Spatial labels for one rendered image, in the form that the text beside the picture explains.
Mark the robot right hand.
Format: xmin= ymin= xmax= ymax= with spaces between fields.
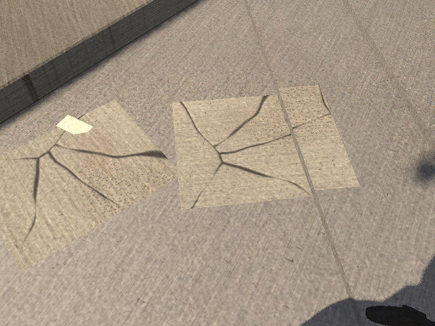
xmin=366 ymin=305 xmax=435 ymax=326

